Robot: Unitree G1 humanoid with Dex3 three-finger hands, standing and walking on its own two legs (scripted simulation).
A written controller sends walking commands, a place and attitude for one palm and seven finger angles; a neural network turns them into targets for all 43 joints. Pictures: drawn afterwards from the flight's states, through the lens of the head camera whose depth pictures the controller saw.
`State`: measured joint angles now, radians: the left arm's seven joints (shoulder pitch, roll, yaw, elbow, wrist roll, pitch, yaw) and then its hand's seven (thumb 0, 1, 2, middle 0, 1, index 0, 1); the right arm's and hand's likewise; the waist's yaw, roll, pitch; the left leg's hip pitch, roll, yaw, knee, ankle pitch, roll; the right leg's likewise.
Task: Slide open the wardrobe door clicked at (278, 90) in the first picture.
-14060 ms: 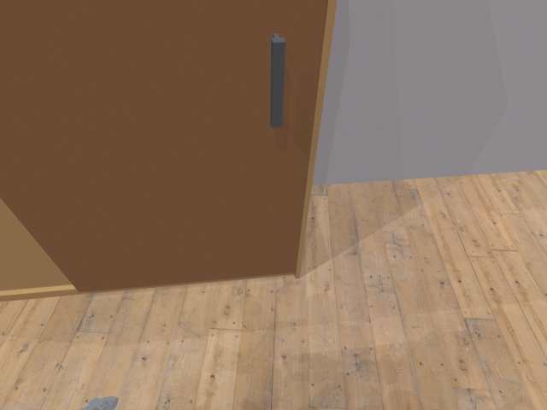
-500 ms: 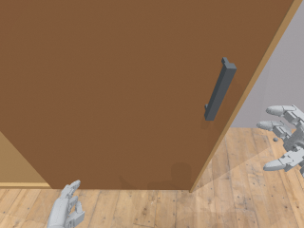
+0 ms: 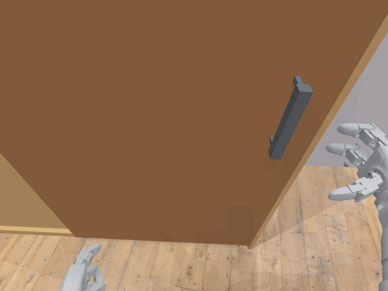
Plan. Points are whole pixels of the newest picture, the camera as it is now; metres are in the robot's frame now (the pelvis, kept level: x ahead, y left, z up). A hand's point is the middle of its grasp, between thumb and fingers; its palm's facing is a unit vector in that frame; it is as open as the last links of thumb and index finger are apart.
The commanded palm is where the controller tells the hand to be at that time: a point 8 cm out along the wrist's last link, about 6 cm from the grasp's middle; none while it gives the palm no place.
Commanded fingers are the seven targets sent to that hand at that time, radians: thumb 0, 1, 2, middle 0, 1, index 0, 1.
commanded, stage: move the hooked fingers beside the handle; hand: right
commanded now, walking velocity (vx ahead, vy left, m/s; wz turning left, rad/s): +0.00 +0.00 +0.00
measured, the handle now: (285, 120) +0.45 -0.16 +0.14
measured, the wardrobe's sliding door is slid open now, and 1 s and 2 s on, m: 0.00 0.00 0.00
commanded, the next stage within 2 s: none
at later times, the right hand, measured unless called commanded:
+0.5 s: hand (331, 148) +0.37 -0.24 +0.14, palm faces +0.01 +1.00 -0.01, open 14.0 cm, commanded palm +0.35 -0.29 +0.15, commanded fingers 0.00 0.50 -0.30 0.30 1.20 0.30 1.20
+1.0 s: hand (329, 141) +0.40 -0.24 +0.14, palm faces +0.01 +1.00 -0.01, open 13.9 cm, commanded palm +0.37 -0.29 +0.14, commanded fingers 0.00 0.50 -0.30 0.30 1.20 0.30 1.20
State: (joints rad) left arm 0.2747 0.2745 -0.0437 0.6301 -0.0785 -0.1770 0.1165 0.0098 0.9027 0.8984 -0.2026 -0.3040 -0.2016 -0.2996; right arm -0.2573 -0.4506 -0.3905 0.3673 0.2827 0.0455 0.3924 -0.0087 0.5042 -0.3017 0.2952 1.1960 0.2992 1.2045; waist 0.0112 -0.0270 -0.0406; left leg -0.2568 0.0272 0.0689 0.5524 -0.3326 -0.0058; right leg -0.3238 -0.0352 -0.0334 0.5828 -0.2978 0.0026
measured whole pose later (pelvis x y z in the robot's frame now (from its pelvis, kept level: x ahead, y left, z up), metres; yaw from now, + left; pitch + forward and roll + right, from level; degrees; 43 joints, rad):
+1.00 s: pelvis +0.00 +0.00 +0.00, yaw +1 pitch +5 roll +1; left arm 0.35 0.29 -0.02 0.64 -0.08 -0.06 0.09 0.01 0.90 0.90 -0.20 -0.30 -0.20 -0.30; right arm -0.49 -0.50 -0.41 0.72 0.24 -0.09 0.39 -0.01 0.50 -0.30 0.31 1.20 0.31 1.21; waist 0.06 -0.02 -0.07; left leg -0.34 0.01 0.05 0.58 -0.33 0.00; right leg -0.40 -0.05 -0.05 0.61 -0.31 0.00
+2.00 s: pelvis -0.01 +0.00 +0.00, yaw +0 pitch +4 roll +1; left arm 0.31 0.27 -0.04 0.64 -0.08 -0.08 0.10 0.01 0.90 0.90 -0.20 -0.30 -0.20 -0.30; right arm -0.47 -0.46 -0.36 0.60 0.26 -0.08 0.36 -0.01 0.51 -0.30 0.29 1.20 0.30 1.20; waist 0.04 -0.02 -0.06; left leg -0.31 0.02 0.06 0.57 -0.33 0.00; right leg -0.38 -0.05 -0.03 0.62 -0.30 0.00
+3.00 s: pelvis -0.01 +0.00 +0.00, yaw +1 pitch +4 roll +1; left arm 0.27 0.25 -0.06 0.63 -0.07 -0.08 0.09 0.01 0.90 0.90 -0.20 -0.30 -0.20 -0.30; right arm -0.48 -0.43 -0.35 0.61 0.23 -0.06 0.31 -0.01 0.50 -0.30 0.30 1.20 0.30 1.20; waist 0.04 -0.01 -0.06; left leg -0.32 0.02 0.06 0.58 -0.33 -0.01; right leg -0.38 -0.04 -0.04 0.61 -0.30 0.00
